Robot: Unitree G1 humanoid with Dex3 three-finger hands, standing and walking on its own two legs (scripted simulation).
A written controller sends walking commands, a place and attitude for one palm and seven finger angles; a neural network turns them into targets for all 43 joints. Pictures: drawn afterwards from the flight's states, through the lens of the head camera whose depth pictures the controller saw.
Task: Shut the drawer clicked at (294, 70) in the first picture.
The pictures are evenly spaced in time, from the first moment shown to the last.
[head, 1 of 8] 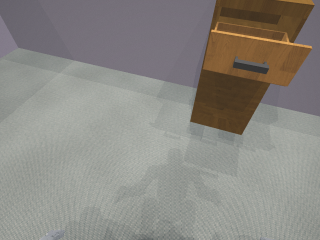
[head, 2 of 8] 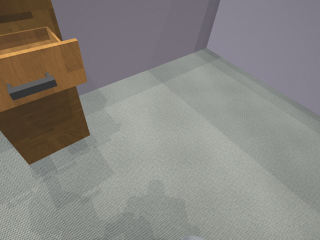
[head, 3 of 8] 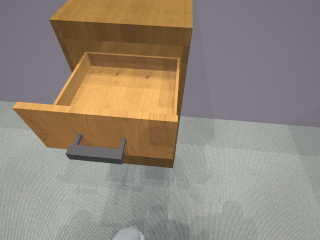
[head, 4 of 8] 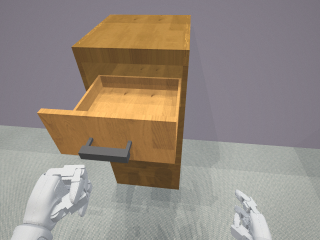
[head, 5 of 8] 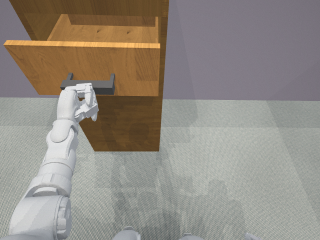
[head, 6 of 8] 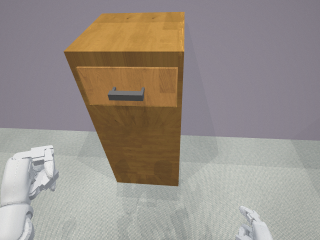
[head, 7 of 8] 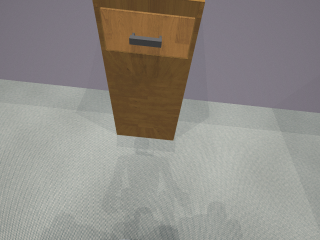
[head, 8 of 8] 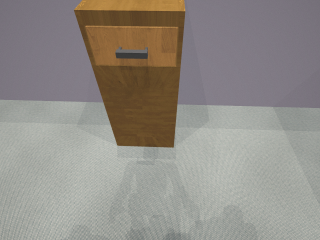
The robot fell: no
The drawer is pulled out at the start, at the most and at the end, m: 0.30 0.30 0.00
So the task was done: yes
